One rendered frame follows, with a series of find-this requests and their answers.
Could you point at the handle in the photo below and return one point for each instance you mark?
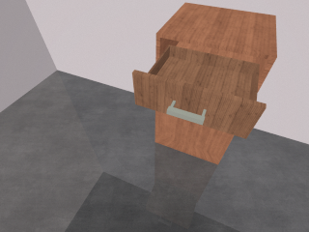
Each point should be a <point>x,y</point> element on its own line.
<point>188,116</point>

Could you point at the drawer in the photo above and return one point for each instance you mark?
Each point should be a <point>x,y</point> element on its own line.
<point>226,87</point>

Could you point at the cabinet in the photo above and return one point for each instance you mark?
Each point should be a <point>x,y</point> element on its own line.
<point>236,34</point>

